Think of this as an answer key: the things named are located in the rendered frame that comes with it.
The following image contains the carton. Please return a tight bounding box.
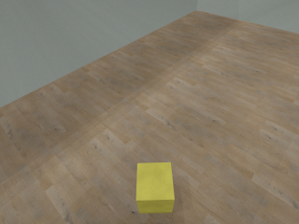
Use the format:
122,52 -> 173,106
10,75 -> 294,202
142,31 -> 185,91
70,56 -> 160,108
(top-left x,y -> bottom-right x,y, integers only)
135,162 -> 175,214

